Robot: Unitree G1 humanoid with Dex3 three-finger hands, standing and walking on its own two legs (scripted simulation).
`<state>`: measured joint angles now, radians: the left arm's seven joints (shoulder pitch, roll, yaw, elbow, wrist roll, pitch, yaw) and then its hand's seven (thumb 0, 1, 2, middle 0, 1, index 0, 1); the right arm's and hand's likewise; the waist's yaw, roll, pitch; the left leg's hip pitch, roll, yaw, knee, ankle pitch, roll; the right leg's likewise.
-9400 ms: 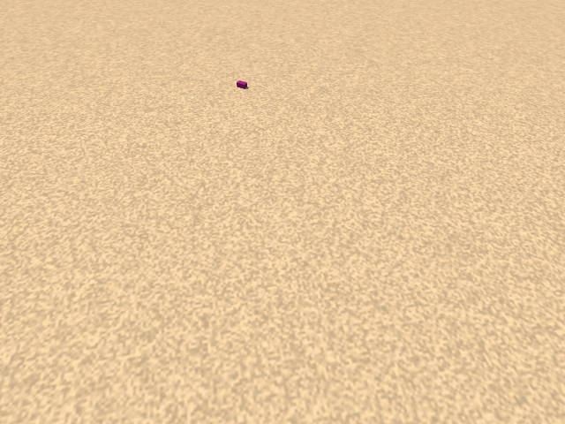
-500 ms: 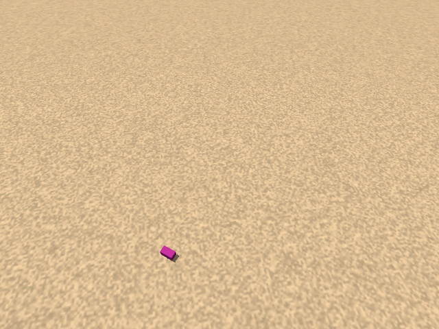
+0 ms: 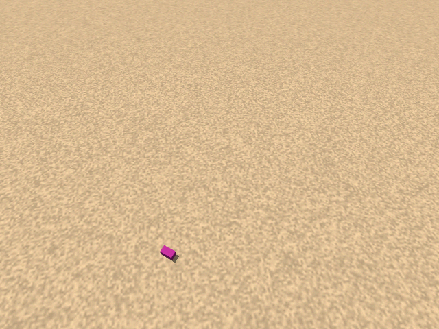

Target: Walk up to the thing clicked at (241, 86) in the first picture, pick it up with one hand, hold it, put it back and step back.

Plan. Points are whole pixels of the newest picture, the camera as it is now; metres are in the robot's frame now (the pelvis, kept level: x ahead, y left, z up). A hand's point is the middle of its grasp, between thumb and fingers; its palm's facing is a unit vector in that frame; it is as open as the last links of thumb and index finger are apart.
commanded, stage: stand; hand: left
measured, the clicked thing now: (168, 252) +0.56 +0.22 -0.77
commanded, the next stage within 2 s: walk up in 0.28 s
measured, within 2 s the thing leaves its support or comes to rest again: neither
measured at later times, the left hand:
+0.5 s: hand out of the picture +0.07 +0.28 -0.17, palm faces +0.01 -0.94 -0.35, open 7.4 cm
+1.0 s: hand (116, 271) +0.28 +0.24 -0.17, palm faces -0.02 -0.93 -0.35, open 7.4 cm
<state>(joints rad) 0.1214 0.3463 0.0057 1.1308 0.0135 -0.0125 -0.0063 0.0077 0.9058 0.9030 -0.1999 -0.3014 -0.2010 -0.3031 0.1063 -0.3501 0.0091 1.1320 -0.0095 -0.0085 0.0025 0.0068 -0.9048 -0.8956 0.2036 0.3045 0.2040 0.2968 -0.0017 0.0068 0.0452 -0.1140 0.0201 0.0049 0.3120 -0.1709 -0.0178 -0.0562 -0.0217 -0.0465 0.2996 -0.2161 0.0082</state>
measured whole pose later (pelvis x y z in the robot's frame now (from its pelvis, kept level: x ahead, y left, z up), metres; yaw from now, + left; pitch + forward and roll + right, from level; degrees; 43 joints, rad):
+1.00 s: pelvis +0.15 -0.01 -0.04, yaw +1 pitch -6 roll +1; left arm 0.09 0.34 0.05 0.86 0.01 0.00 -0.01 0.01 0.91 0.90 -0.20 -0.30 -0.20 -0.30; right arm 0.25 -0.36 -0.04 0.88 0.01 0.01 -0.03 0.01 -0.91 -0.90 0.20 0.30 0.20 0.30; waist -0.02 0.01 0.22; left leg -0.21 -0.04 -0.07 1.11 -0.59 0.03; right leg -0.40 0.02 -0.04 0.62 -0.12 -0.06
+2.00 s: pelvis +0.12 +0.01 -0.02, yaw -2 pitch -3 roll +0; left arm 0.21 0.39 0.03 0.93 0.01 0.00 -0.01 0.01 0.90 0.90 -0.20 -0.30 -0.20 -0.30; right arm 0.22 -0.36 -0.04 0.93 -0.02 -0.04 0.02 0.01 -0.90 -0.90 0.21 0.30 0.21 0.30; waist 0.00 0.00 0.08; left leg -0.25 0.02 0.01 0.58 -0.28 0.00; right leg -0.27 -0.02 0.05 0.79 -0.51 -0.01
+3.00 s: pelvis +0.14 -0.01 +0.00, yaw +0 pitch -2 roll +0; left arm 0.09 0.34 0.03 1.15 0.01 0.00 -0.02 0.01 0.91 0.90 -0.20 -0.30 -0.20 -0.30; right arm 0.09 -0.35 0.00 1.13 -0.01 -0.01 0.01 0.01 -0.90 -0.90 0.20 0.30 0.20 0.30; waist 0.01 0.01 0.06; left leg -0.13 0.03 -0.04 0.36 -0.19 -0.04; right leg -0.11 -0.03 -0.03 0.36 -0.21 0.02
